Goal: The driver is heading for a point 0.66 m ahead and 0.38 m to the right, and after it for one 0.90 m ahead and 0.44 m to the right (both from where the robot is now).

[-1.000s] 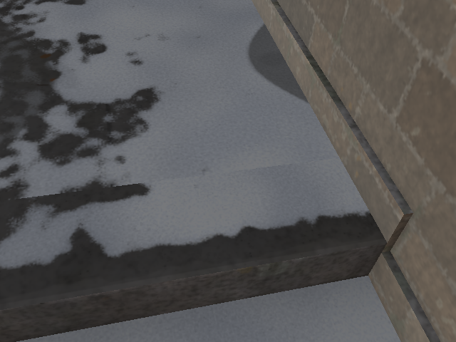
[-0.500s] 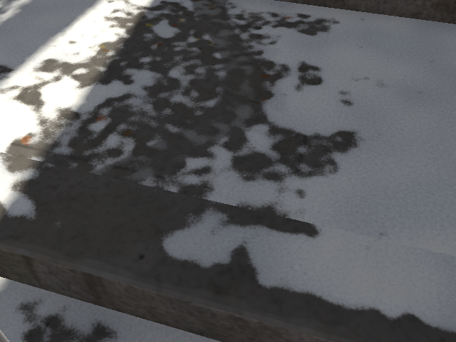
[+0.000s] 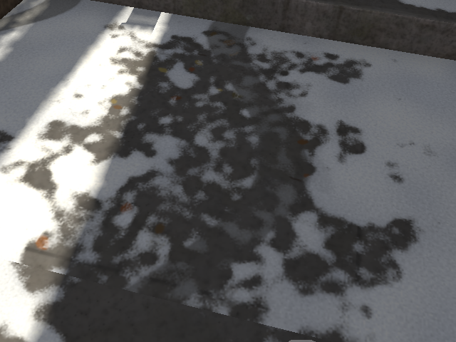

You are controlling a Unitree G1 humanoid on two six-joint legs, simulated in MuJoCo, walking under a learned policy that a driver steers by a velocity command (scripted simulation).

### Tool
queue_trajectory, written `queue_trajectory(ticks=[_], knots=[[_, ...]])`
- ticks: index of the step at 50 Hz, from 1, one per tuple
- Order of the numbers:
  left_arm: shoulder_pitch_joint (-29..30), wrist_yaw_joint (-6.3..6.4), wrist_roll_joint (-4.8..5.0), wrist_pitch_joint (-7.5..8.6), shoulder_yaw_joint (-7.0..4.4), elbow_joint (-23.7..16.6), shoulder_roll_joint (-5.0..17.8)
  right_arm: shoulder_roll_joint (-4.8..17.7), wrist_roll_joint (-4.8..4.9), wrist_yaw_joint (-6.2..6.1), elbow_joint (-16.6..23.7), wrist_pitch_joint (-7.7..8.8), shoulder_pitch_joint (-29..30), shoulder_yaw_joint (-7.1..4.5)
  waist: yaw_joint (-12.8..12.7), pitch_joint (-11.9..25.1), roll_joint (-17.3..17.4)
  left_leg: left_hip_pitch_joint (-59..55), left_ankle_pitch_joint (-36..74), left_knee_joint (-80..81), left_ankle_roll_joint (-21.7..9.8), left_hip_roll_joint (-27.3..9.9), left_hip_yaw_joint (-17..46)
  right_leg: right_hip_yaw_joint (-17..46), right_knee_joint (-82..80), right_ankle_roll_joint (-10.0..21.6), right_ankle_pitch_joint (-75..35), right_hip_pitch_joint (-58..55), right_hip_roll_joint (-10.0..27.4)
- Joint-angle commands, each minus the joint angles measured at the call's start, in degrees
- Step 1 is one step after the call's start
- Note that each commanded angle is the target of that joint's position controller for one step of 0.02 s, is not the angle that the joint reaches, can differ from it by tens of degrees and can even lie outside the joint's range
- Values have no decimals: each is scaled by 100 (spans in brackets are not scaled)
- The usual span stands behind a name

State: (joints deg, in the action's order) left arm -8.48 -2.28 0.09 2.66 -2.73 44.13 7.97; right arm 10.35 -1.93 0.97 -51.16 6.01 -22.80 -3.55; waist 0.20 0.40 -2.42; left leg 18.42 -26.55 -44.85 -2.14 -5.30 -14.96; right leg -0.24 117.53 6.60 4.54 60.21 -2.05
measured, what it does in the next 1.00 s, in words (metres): climbs, turning right: right foot 0.17 m higher, then left foot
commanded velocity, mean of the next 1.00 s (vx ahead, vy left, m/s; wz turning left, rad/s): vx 0.96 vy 0.00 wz -0.92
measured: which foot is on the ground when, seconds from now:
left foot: down 0.00-0.26, up 0.28-0.64, down 0.66-1.00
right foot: up 0.00-0.24, down 0.26-0.64, up 0.66-1.00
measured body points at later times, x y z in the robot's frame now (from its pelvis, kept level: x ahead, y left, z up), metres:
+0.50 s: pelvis +0.42 +0.00 +0.17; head +0.41 +0.01 +0.62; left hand +0.49 +0.26 +0.03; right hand +0.65 -0.22 +0.20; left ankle +0.60 +0.13 -0.42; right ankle +0.31 +0.01 -0.54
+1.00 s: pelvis +0.82 -0.14 +0.17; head +0.85 -0.16 +0.62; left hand +1.17 -0.26 +0.15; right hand +0.55 -0.22 +0.05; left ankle +0.77 +0.09 -0.54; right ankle +0.91 -0.33 -0.49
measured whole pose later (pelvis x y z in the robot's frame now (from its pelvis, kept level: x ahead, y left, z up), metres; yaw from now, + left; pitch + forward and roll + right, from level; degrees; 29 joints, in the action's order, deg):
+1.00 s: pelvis +0.82 -0.14 +0.17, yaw -53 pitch +2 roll +2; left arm 5.4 -4.9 -2.4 0.5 -1.6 29.1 17.0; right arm 15.1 -1.0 -1.3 -52.5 6.0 -32.6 -2.6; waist 5.5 -2.1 -3.5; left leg -9.8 -26.4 -18.4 3.2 -0.2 -16.2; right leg -6.6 49.4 6.6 2.9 45.7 0.0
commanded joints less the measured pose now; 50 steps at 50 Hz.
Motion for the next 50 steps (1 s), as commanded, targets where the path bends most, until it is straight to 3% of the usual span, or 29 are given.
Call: queue_trajectory(ticks=[1,3,4,6,7,9,11,12,13,14,15,16,17,18,19,21,23,27,29,31,32,33,34,35,36,38,42,47,50], knots=[[385,94,159,-97,120,-564,-337,93,4,46,-211,213,275,79,-491,-200,572,-598,1546,2939,369,-1338,915,503,1556,592,570,1409,-152],[679,193,164,-293,208,-849,-397,89,100,30,-389,154,307,117,-807,-628,265,-545,1736,3245,572,-752,89,235,1000,893,1106,1660,-289],[932,266,134,-375,289,-1006,-457,77,44,68,-389,84,81,190,-764,-828,432,-423,1645,3470,592,-476,-406,-294,229,769,1018,1712,-230],[1834,249,196,-622,343,-1297,-241,164,161,-166,-485,-37,-776,249,-405,-1255,567,-125,2179,4521,131,-523,-626,-1337,-1207,627,1570,1127,-235],[1244,212,168,-665,243,-1039,-2,117,337,-283,-301,-43,-507,357,-792,-1080,364,98,4589,4267,233,-337,-1167,-1842,-1863,619,1537,-210,-403],[192,196,224,-640,89,-817,407,1410,426,-492,152,41,-260,75,-1329,446,956,-566,10465,3093,-14,-719,-1033,-2094,-3011,616,1143,-2669,-511],[-1739,236,157,-672,-262,-441,1151,1971,633,-501,696,39,810,-174,-2061,1470,1582,-1736,12604,852,-229,-1104,-492,-1621,-4065,648,2183,-4003,-664],[-2002,242,152,-611,-416,-485,1425,1954,529,-380,805,-65,1024,-266,-2008,1629,1655,-1966,11693,-867,-351,-1180,-201,-900,-5079,779,3467,-4272,-758],[-1611,237,173,-511,-504,-764,1419,1519,383,-187,923,-89,1154,-256,-1865,1200,1229,-881,8246,-3373,-407,-813,63,384,-6368,1275,4050,-4543,-717],[-428,177,287,-391,-505,-580,1337,131,168,40,1392,-72,1737,102,-1081,145,-874,2086,1717,-5470,-215,739,735,2810,-7991,1751,3447,-4442,-290],[229,148,188,-362,-326,-862,1130,-73,-107,174,2350,104,1738,182,-241,310,-593,2973,1645,-6816,26,1079,1997,5561,-9467,2094,3769,-4077,114],[-92,227,30,-256,-238,-675,832,-136,-276,217,2573,241,1795,239,-74,223,122,3442,1670,-7236,39,912,2318,6191,-10079,2029,4535,-3948,559],[-484,296,-147,-116,-156,-425,538,-130,-226,173,2702,302,1801,310,50,-197,557,3978,1553,-7738,47,839,2361,6302,-10155,1874,4370,-3657,624],[-842,395,-411,6,-157,-217,608,-150,-314,55,2835,237,2050,423,96,-458,1250,4426,1364,-7891,68,685,2418,5785,-9987,1662,3573,-3443,602],[-1030,416,-465,101,-246,9,1004,-546,-356,-93,2956,-16,2092,628,277,-479,1268,4717,820,-8167,86,647,2402,5004,-9752,1533,2611,-3396,406],[-715,257,-233,266,-227,-92,1246,188,-281,-137,2743,-218,1770,475,508,-966,1304,4407,208,-5768,146,161,2189,3315,-9942,1215,2869,-2766,2],[-900,254,-71,429,-227,-84,1257,694,-88,-122,3044,-193,2751,406,53,-1215,1103,3017,736,-3128,298,-135,1748,2683,-10531,1209,1992,-1988,-278],[-1093,293,23,355,-484,-10,1814,309,121,37,2857,-217,2684,502,-179,109,304,452,2603,-93,327,244,1489,2024,-10559,858,-685,-3623,-330],[-1307,278,39,316,-541,18,1900,536,259,-8,2562,-190,2275,402,-139,552,-138,-109,2253,1006,220,729,1361,2122,-9523,645,-2757,-4826,-314],[-846,157,-76,358,-619,-183,2112,1085,338,-191,2265,-113,1090,84,669,1405,-347,-1612,2241,1480,274,725,1431,2185,-7531,254,-3497,-5131,-234],[-436,101,-109,389,-569,-390,1849,1514,240,-302,1885,-117,-92,-142,1202,1832,-81,-2931,1880,1525,255,399,1712,2029,-6106,97,-2685,-4456,-312],[-373,120,-244,426,-301,-619,820,1510,-15,-337,1580,-83,-723,-202,1117,1744,699,-4137,1265,929,293,-636,2407,1709,-4810,152,1803,-2890,-468],[-849,225,79,407,-100,-972,445,1848,-384,-287,1767,-58,-347,-210,566,2089,2066,-4552,1395,1821,-87,-1975,5328,1030,-3316,-34,2422,-1686,-654],[-912,284,76,298,-148,-1001,951,1488,-335,-203,1890,-39,473,-215,305,1895,1797,-3914,-118,2580,-623,-2074,6104,698,-2974,16,1670,-979,-198],[-478,240,-68,189,-192,-937,1212,924,-244,-151,1938,-24,862,-90,340,1237,1065,-3045,-784,2737,-693,-1776,5293,571,-3057,11,1155,-1038,147],[243,-10,-274,61,-144,-1104,1090,662,-122,-125,1352,27,331,-3,413,144,312,-1839,669,2761,-346,-1192,3591,630,-3384,47,1031,-1115,488],[514,-184,-264,-208,1,-1608,972,660,-2,-106,775,169,28,58,-35,-250,692,-1381,2449,3126,-86,-1184,2252,637,-3733,-123,796,-754,739],[1227,-239,-259,-245,107,-1744,1007,948,83,-179,505,175,57,55,-112,-1026,307,-840,5199,3476,398,-360,165,-714,-6364,-111,-230,-1988,287],[472,-319,-240,-195,91,-1436,1001,1625,188,-353,469,110,-280,-98,-455,-273,849,-1048,7903,1958,501,-520,53,-1202,-7471,154,-512,-4068,-429]])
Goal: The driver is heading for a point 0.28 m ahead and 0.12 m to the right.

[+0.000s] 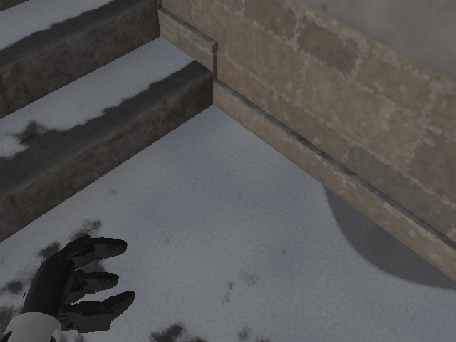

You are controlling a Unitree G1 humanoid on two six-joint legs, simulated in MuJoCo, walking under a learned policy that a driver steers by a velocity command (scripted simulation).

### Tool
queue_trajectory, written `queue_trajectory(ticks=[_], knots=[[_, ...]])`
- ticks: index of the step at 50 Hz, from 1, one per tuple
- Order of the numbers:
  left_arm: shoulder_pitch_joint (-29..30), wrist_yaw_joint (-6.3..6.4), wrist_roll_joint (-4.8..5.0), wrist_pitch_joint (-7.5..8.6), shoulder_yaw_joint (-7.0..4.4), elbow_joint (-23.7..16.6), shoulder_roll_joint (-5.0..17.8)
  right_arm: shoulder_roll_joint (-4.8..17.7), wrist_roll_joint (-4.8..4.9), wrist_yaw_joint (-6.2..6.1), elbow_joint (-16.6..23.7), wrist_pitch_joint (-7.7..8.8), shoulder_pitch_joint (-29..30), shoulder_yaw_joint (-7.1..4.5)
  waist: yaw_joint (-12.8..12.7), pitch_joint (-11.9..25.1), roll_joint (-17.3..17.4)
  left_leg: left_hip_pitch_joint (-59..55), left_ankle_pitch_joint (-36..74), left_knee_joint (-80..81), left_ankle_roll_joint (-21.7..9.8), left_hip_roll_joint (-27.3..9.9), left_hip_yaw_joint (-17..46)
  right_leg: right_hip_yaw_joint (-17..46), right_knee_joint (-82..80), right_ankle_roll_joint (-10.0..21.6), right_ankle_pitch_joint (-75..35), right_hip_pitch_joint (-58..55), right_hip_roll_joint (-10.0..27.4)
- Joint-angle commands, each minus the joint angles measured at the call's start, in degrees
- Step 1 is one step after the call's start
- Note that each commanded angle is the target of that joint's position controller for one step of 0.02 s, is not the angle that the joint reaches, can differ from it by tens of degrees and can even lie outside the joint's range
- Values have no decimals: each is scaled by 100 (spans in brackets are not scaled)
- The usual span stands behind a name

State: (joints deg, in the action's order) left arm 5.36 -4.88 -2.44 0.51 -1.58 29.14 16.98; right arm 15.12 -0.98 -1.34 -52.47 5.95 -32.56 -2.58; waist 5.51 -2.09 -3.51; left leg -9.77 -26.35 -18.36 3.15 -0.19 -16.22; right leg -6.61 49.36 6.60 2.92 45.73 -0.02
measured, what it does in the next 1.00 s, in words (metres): walks ahead, turning right: right foot, then left foot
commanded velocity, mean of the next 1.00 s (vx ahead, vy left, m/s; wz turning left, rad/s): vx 0.15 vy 0.00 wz -0.29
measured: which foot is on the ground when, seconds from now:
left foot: down 0.00-0.02, up 0.04-0.46, down 0.48-1.00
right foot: up 0.00-0.04, down 0.06-0.50, up 0.52-0.76, down 0.78-1.00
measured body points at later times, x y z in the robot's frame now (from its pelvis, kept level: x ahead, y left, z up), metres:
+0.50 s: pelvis +0.28 +0.07 +0.01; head +0.30 +0.05 +0.46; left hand +0.49 +0.29 -0.09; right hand +0.41 -0.22 -0.07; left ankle +0.42 +0.16 -0.72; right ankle +0.23 -0.02 -0.71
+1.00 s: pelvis +0.33 +0.07 +0.01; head +0.34 +0.05 +0.46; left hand +0.50 +0.28 -0.11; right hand +0.43 -0.21 -0.09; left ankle +0.42 +0.16 -0.71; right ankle +0.26 -0.06 -0.71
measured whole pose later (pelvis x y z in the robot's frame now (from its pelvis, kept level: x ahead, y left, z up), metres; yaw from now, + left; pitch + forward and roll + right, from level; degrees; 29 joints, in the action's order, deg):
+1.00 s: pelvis +0.33 +0.07 +0.01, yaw -18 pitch -1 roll +0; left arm -14.1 1.9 -1.3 0.1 -1.9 46.2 11.2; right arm 12.3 -1.4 0.2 -37.5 1.4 -7.7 -1.3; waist 0.1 -1.7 2.1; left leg 21.3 -13.3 -35.0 -0.8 1.1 0.2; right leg 3.4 36.4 -2.5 21.6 14.4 1.5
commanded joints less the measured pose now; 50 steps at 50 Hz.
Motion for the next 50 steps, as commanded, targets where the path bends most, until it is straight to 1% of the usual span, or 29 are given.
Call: queue_trajectory(ticks=[1,2,3,4,5,6,7,8,9,12,15,17,20,22,23,24,25,26,27,28,29,31,34,37,39,40,43,46,50], knots=[[-1515,-35,579,126,-389,66,716,2061,256,-322,986,76,1378,-477,-1506,481,1579,2000,9062,-1676,101,-1086,572,-86,-600,217,-366,-3584,-619],[-2907,58,611,120,-628,411,1230,2035,274,-367,1309,68,2055,-518,-2213,1059,1431,2645,8280,-3237,171,-989,685,542,-1371,529,-906,-5119,-337],[-3046,242,654,104,-674,636,1307,1185,192,-282,1309,74,1770,-349,-1861,808,183,3735,1452,-5367,241,20,638,1195,-2322,738,-1963,-5974,74],[-2291,361,303,98,-588,287,1576,326,-156,-211,1621,177,1386,-94,-992,1230,-1338,4970,-1129,-7437,107,361,1162,2538,-1327,1093,-5359,-6610,773],[-2161,431,15,117,-516,15,1380,653,-19,-89,1721,272,701,-55,-864,2935,-1014,5233,-1076,-7913,67,148,2453,3956,-1738,2116,-5412,-7319,1817],[-1948,407,-12,109,-462,-36,1141,1081,159,-67,1774,247,915,-109,-904,3037,-32,5367,-696,-7851,65,67,2560,4325,-2396,2368,-3315,-7015,1875],[-1602,369,160,138,-427,-49,979,1118,210,-95,1813,185,1141,-132,-642,2337,728,5501,-299,-7295,105,-123,2409,4303,-2915,2154,-1574,-5930,1609],[-1243,384,338,207,-351,-62,740,1098,164,-154,1703,59,1140,-152,-371,1701,1251,5250,32,-6840,189,-379,2388,3977,-3019,1824,-1319,-4905,1389],[-1104,382,356,245,-331,-21,730,1097,126,-202,1644,-65,1108,-176,-196,1235,1310,4917,156,-6484,253,-501,2352,3569,-3025,1652,-1785,-3972,1232],[-1292,533,353,261,-315,334,706,618,-20,-227,1912,-183,1678,-53,-152,746,920,4553,353,-5232,282,-616,2040,2628,-2888,1291,-2908,-2509,747],[-1467,680,294,59,-298,589,685,269,-122,-191,2058,-201,2126,84,-272,1171,349,4268,1350,-4042,268,-323,1802,1945,-2570,900,-3361,-2514,248],[-1446,743,320,-99,-271,655,589,264,-49,-140,2064,-229,2380,103,-368,1321,108,3923,1967,-3299,255,-176,1740,1783,-2482,645,-2835,-2572,106],[-1592,722,285,-186,-227,765,443,368,28,-85,2092,-244,2719,80,-566,1218,-292,3714,2180,-2529,166,-105,1859,2092,-2270,584,-1959,-2853,328],[-1640,694,241,-213,-224,765,409,455,1,-31,2135,-182,2966,31,-629,1038,-305,3466,2164,-1630,33,-19,1829,2343,-1988,481,-1443,-3101,452],[-1593,672,237,-188,-199,783,354,467,-40,-20,2092,-137,2846,-6,-483,972,-412,3000,2544,-947,-87,-11,1803,2382,-1821,349,-1071,-3074,416],[-1776,650,181,-131,-158,823,182,577,-120,-23,2086,-90,2816,-47,-519,929,-320,2468,3479,-609,-247,-223,1963,2317,-1573,103,-446,-2959,172],[-2045,634,24,-41,-104,844,-47,839,-246,-53,2193,-54,2688,-63,-606,1114,235,1626,5856,-882,-564,-1133,2787,1995,-834,-246,1033,-2454,-191],[-2734,620,110,24,-98,949,-7,862,-378,-80,2134,-84,2645,-74,-926,1440,1661,1113,7066,-859,-1682,-2162,3866,1684,-99,-589,2858,-1858,-449],[-2618,627,98,-20,-166,983,409,400,-246,-65,2015,-143,2365,-11,-673,1747,1758,1070,5882,-565,-2109,-2335,4565,1522,230,-870,3310,-1788,-112],[-2130,649,172,-128,-241,959,631,268,-151,-35,1989,-195,2300,23,-452,1505,1368,1149,4572,-477,-1973,-2015,4402,1417,429,-993,3305,-1634,-30],[-1844,688,197,-253,-270,956,590,421,-130,-15,1969,-264,2340,-26,-419,1348,1068,1390,3484,-362,-1748,-1794,4225,1322,640,-1081,3192,-1546,4],[-1746,729,192,-396,-310,979,501,636,-112,-25,2071,-355,2796,-85,-567,943,940,2242,2258,-96,-1417,-1503,3744,1281,515,-1122,2793,-1838,188],[-1789,732,201,-287,-207,1098,54,404,-119,2,2047,-468,2951,-36,-567,802,1284,2663,1623,-71,-1191,-884,2931,919,-669,-1088,2288,-2507,95],[-2015,678,158,-201,-220,1267,41,283,-48,39,1957,-488,2819,-5,-640,903,1284,2703,946,-259,-1138,-760,2798,742,-1859,-959,1269,-3154,33],[-1926,666,51,-180,-230,1182,223,162,-73,86,1887,-417,2671,50,-607,845,1058,3068,234,-367,-807,-660,2749,1098,-2024,-757,922,-3512,359],[-1789,669,92,-186,-304,1218,471,251,-104,113,1967,-399,2641,19,-409,610,614,3065,172,-387,-634,-393,2398,1167,-1905,-565,1445,-3058,351],[-1766,699,56,-90,-224,1321,149,222,-112,128,2004,-312,2895,15,-530,417,352,2643,840,-867,-522,-219,2096,1150,-2112,-629,1662,-2648,321],[-1807,699,96,45,-189,1340,102,171,-25,145,1969,-339,2723,6,-477,450,146,2394,1716,-1231,-573,-121,1941,1213,-2114,-675,1303,-2574,341],[-1875,704,152,48,-150,1355,23,88,-40,154,1929,-388,2633,21,-461,435,62,2225,1944,-1340,-605,-143,1952,1197,-2076,-678,1303,-2544,303]])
